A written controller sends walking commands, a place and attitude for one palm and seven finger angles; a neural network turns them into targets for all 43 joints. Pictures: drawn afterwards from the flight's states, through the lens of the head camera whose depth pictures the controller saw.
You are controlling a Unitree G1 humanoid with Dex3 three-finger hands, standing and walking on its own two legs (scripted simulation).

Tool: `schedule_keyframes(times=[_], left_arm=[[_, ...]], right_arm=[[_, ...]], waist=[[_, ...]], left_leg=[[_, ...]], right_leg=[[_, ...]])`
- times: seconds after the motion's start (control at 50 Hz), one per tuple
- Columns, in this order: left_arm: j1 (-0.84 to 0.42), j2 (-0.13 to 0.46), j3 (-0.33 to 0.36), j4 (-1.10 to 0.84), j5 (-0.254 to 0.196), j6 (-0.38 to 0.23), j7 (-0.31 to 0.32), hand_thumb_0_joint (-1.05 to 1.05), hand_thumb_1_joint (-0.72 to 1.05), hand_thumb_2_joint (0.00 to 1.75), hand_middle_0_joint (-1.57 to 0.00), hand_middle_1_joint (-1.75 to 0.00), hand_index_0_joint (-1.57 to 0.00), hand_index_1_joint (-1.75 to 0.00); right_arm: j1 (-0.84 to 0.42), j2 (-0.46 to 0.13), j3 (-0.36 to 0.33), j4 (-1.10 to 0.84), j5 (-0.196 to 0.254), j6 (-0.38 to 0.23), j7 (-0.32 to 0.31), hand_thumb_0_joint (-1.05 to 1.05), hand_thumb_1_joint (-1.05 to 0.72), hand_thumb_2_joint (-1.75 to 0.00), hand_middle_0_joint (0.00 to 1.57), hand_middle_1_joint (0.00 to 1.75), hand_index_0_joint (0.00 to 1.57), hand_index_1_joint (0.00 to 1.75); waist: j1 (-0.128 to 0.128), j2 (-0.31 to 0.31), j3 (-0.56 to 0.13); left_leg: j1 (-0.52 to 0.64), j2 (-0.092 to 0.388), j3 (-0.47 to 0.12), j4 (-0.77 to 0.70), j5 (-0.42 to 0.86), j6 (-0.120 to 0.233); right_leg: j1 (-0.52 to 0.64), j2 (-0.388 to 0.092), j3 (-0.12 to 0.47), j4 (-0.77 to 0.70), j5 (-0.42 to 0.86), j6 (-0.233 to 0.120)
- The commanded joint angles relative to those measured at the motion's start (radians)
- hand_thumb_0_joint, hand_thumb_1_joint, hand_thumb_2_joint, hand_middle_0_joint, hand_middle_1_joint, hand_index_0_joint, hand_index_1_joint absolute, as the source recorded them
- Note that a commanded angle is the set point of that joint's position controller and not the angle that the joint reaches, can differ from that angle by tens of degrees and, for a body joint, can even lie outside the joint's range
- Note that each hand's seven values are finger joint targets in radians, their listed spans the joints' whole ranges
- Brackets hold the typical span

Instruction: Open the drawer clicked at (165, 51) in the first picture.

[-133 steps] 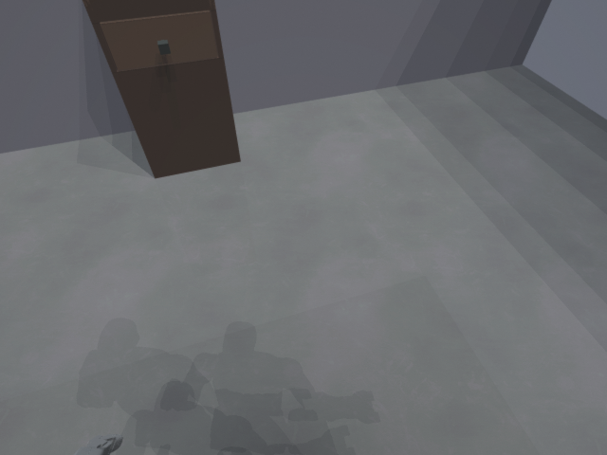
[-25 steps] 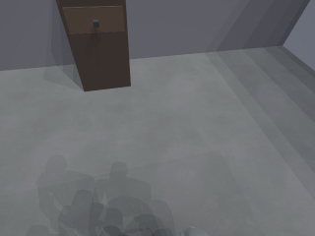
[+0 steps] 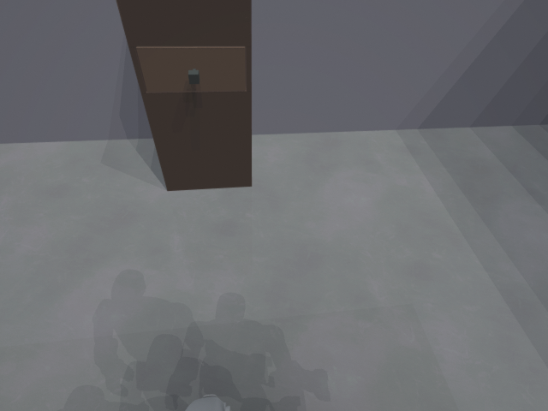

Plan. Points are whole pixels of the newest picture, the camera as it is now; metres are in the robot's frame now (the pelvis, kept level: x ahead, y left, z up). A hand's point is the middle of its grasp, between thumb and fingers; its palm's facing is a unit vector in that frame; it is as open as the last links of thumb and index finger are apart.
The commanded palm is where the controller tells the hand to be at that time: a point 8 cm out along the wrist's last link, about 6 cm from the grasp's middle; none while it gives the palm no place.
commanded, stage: walk to a spot facing it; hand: left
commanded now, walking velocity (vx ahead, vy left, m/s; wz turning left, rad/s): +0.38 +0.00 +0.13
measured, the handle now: (194, 74) +1.24 +0.35 -0.13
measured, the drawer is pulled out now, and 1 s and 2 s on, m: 0.00 0.00 0.00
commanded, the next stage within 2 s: take the last steps up to it in 0.76 s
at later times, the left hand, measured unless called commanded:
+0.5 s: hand (164, 345) +0.26 +0.21 -0.16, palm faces -0.01 -0.99 -0.17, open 7.3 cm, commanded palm none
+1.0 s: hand (201, 272) +0.43 +0.18 -0.18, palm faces +0.12 -0.98 -0.17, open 7.3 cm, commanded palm none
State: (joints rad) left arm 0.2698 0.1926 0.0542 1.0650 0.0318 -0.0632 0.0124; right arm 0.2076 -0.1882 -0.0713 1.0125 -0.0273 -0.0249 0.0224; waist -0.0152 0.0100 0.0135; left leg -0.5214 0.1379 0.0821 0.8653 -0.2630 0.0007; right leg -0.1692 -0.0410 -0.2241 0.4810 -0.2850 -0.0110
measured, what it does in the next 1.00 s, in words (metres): walks ahead: left foot, then right foot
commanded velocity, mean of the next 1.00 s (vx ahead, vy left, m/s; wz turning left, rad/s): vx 0.31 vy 0.01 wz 0.11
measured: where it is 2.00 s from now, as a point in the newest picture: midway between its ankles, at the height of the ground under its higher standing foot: (262, 281)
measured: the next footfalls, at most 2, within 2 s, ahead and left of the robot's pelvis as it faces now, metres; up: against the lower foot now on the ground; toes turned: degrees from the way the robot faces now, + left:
left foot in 0.10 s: +0.18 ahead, +0.12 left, +0.00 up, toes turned +11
right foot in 0.62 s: +0.43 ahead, -0.12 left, +0.00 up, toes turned -11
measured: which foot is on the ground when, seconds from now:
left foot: up 0.00-0.08, down 0.10-0.64, up 0.66-1.00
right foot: down 0.00-0.12, up 0.14-0.60, down 0.62-1.00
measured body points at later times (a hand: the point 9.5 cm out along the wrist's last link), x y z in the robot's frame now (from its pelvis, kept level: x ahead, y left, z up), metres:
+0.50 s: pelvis +0.22 +0.03 +0.01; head +0.24 +0.04 +0.46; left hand +0.27 +0.27 -0.15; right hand +0.15 -0.19 -0.14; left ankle +0.14 +0.12 -0.73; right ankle +0.31 -0.12 -0.69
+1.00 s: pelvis +0.43 +0.00 +0.00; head +0.45 +0.01 +0.45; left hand +0.42 +0.23 -0.16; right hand +0.52 -0.24 -0.14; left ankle +0.53 +0.12 -0.71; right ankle +0.39 -0.11 -0.73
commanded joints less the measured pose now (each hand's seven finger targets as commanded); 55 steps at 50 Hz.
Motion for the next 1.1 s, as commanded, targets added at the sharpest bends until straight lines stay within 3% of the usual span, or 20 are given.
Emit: schedule_keyframes(times=[0.0,0.06,0.08,0.1,0.12,0.16,0.22,0.38,0.52,0.58,0.6,0.62,0.68,0.76,0.86,0.94,1.0,1.02,1.06,1.08], left_arm=[[0.078,0.127,0.017,-0.027,-0.001,-0.013,-0.003,0.00,0.90,0.90,-0.20,-0.30,-0.20,-0.30],[0.071,0.130,0.020,-0.027,-0.006,-0.002,-0.004,0.00,0.90,0.90,-0.20,-0.30,-0.20,-0.30],[0.088,0.090,0.013,-0.043,-0.012,0.001,-0.011,0.00,0.90,0.90,-0.20,-0.30,-0.20,-0.30],[0.069,0.045,0.002,-0.083,-0.018,-0.001,-0.020,0.00,0.90,0.90,-0.20,-0.30,-0.20,-0.30],[0.007,0.085,0.006,-0.098,-0.011,0.007,-0.010,0.00,0.90,0.90,-0.20,-0.30,-0.20,-0.30],[-0.011,0.074,0.014,-0.071,-0.008,0.008,-0.024,0.00,0.90,0.90,-0.20,-0.30,-0.20,-0.30],[0.088,0.034,0.011,-0.020,0.001,0.031,-0.031,0.00,0.90,0.90,-0.20,-0.30,-0.20,-0.30],[-0.058,0.011,0.012,-0.066,-0.001,0.049,-0.037,0.00,0.90,0.90,-0.20,-0.30,-0.20,-0.30],[-0.187,0.017,0.009,-0.100,-0.005,0.027,-0.039,0.00,0.90,0.90,-0.20,-0.30,-0.20,-0.30],[0.127,0.088,0.032,-0.006,0.003,0.004,-0.032,0.00,0.90,0.90,-0.20,-0.30,-0.20,-0.30],[0.284,0.197,0.061,0.034,0.009,-0.009,-0.017,0.00,0.90,0.90,-0.20,-0.30,-0.20,-0.30],[0.345,0.265,0.064,0.047,-0.011,-0.007,-0.009,0.00,0.90,0.90,-0.20,-0.30,-0.20,-0.30],[0.083,0.143,0.033,-0.017,-0.013,-0.006,0.002,0.00,0.90,0.90,-0.20,-0.30,-0.20,-0.30],[0.019,0.058,0.004,-0.023,-0.003,-0.023,0.008,0.00,0.90,0.90,-0.20,-0.30,-0.20,-0.30],[0.038,0.069,0.002,-0.028,-0.006,-0.023,0.010,0.00,0.90,0.90,-0.20,-0.30,-0.20,-0.30],[0.088,0.108,0.009,-0.011,-0.004,-0.015,0.010,0.00,0.90,0.90,-0.20,-0.30,-0.20,-0.30],[0.071,0.135,0.020,-0.013,-0.006,-0.003,0.009,0.00,0.90,0.90,-0.20,-0.30,-0.20,-0.30],[0.071,0.124,0.021,-0.011,-0.009,0.001,0.008,0.00,0.90,0.90,-0.20,-0.30,-0.20,-0.30],[0.091,0.044,0.002,-0.066,-0.022,0.007,-0.005,0.00,0.90,0.90,-0.20,-0.30,-0.20,-0.30],[0.042,0.066,0.002,-0.071,-0.014,0.016,0.003,0.00,0.90,0.90,-0.20,-0.30,-0.20,-0.30]], right_arm=[[-0.001,-0.004,0.012,-0.048,0.002,-0.012,0.017,0.00,-0.90,-0.90,0.20,0.30,0.20,0.30],[0.132,-0.063,-0.003,-0.011,-0.001,-0.025,0.008,0.00,-0.90,-0.90,0.20,0.30,0.20,0.30],[0.249,-0.151,-0.025,0.017,-0.011,-0.032,-0.004,0.00,-0.90,-0.90,0.20,0.30,0.20,0.30],[0.359,-0.263,-0.049,0.035,-0.013,-0.035,-0.015,0.00,-0.90,-0.90,0.20,0.30,0.20,0.30],[0.346,-0.246,-0.041,0.046,-0.004,-0.029,-0.030,0.00,-0.90,-0.90,0.20,0.30,0.20,0.30],[0.189,-0.155,-0.012,0.002,0.003,-0.037,-0.036,0.00,-0.90,-0.90,0.20,0.30,0.20,0.30],[0.113,-0.091,0.003,0.004,0.008,-0.059,-0.040,0.00,-0.90,-0.90,0.20,0.30,0.20,0.30],[0.216,-0.080,-0.001,0.070,0.012,-0.070,-0.047,0.00,-0.90,-0.90,0.20,0.30,0.20,0.30],[0.287,-0.087,0.000,0.126,-0.005,-0.056,-0.045,0.00,-0.90,-0.90,0.20,0.30,0.20,0.30],[0.241,-0.098,0.002,0.124,0.008,-0.053,-0.042,0.00,-0.90,-0.90,0.20,0.30,0.20,0.30],[0.260,-0.046,0.008,0.102,0.022,-0.059,-0.033,0.00,-0.90,-0.90,0.20,0.30,0.20,0.30],[0.244,-0.024,0.016,0.061,0.025,-0.055,-0.031,0.00,-0.90,-0.90,0.20,0.30,0.20,0.30],[0.127,-0.009,0.005,0.054,0.012,-0.032,-0.029,0.00,-0.90,-0.90,0.20,0.30,0.20,0.30],[0.219,0.038,0.010,0.086,0.001,0.009,-0.017,0.00,-0.90,-0.90,0.20,0.30,0.20,0.30],[0.080,0.042,0.016,0.012,0.004,0.014,0.001,0.00,-0.90,-0.90,0.20,0.30,0.20,0.30],[-0.010,0.013,0.017,-0.027,0.005,0.004,0.014,0.00,-0.90,-0.90,0.20,0.30,0.20,0.30],[0.048,-0.034,0.011,-0.023,0.001,-0.006,0.010,0.00,-0.90,-0.90,0.20,0.30,0.20,0.30],[0.151,-0.075,0.001,0.008,-0.004,-0.014,0.005,0.00,-0.90,-0.90,0.20,0.30,0.20,0.30],[0.325,-0.251,-0.032,0.038,-0.007,-0.018,-0.022,0.00,-0.90,-0.90,0.20,0.30,0.20,0.30],[0.289,-0.228,-0.026,0.044,0.002,-0.017,-0.034,0.00,-0.90,-0.90,0.20,0.30,0.20,0.30]], waist=[[0.019,-0.100,0.108],[-0.059,-0.005,0.051],[-0.104,0.177,-0.010],[-0.127,0.386,-0.045],[-0.128,0.323,-0.041],[-0.058,0.095,0.056],[0.016,0.083,0.043],[-0.001,0.070,0.080],[-0.029,0.091,0.106],[0.127,0.008,-0.049],[0.176,-0.214,-0.184],[0.153,-0.278,-0.211],[0.075,-0.090,0.022],[-0.018,-0.119,0.035],[-0.004,-0.137,0.069],[0.028,-0.143,0.074],[-0.014,-0.110,0.046],[-0.059,-0.007,-0.010],[-0.098,0.388,-0.113],[-0.098,0.306,-0.121]], left_leg=[[0.133,-0.022,0.050,-0.151,0.031,0.006],[0.421,-0.065,0.085,-0.315,0.023,0.014],[0.588,0.059,-0.127,-0.441,-0.120,0.070],[0.671,0.292,-0.490,-0.624,-0.143,0.162],[0.626,0.324,-0.547,-0.662,-0.184,0.179],[0.464,0.270,-0.395,-0.683,-0.176,0.162],[0.366,0.170,-0.166,-0.702,-0.016,0.119],[0.500,0.159,-0.043,-0.721,0.196,0.162],[0.526,0.171,-0.005,-0.607,0.362,0.138],[0.388,0.087,0.073,-0.202,0.514,0.075],[0.148,-0.013,0.123,0.122,0.197,0.035],[-0.048,-0.120,0.041,0.397,-0.295,0.019],[-0.104,0.011,-0.101,0.499,-0.100,0.028],[-0.014,0.007,-0.063,0.316,-0.004,-0.007],[0.003,-0.004,0.010,0.021,0.069,-0.026],[0.066,-0.027,0.041,-0.132,0.071,-0.002],[0.227,-0.063,0.069,-0.262,0.047,0.021],[0.398,-0.074,0.063,-0.339,0.099,0.030],[0.652,0.278,-0.458,-0.562,0.233,0.206],[0.599,0.287,-0.472,-0.610,0.081,0.211]], right_leg=[[-0.116,-0.263,0.191,-0.265,-0.029,-0.116],[-0.164,-0.200,0.104,-0.041,0.061,-0.074],[-0.279,-0.109,0.036,0.246,0.049,-0.027],[-0.468,0.012,0.015,0.579,-0.286,0.017],[-0.519,-0.025,0.153,0.742,-0.287,0.001],[-0.538,-0.101,0.203,0.794,-0.099,0.001],[-0.416,-0.117,0.192,0.708,0.017,0.023],[-0.501,-0.129,0.155,0.430,0.114,0.055],[-0.337,-0.050,0.088,0.150,0.070,-0.001],[0.125,-0.008,0.079,0.030,0.137,-0.044],[0.383,-0.254,0.373,-0.019,0.169,-0.113],[0.444,-0.445,0.686,-0.146,0.294,-0.198],[0.049,-0.396,0.488,-0.245,0.021,-0.155],[-0.093,-0.287,0.171,-0.258,0.222,-0.084],[-0.055,-0.256,0.048,-0.224,0.443,-0.083],[0.014,-0.290,0.078,-0.201,0.381,-0.084],[0.022,-0.280,0.054,-0.080,0.360,-0.069],[-0.030,-0.242,0.016,0.091,0.347,-0.045],[-0.369,-0.011,0.006,0.630,-0.341,0.033],[-0.409,-0.038,0.125,0.747,-0.335,0.016]])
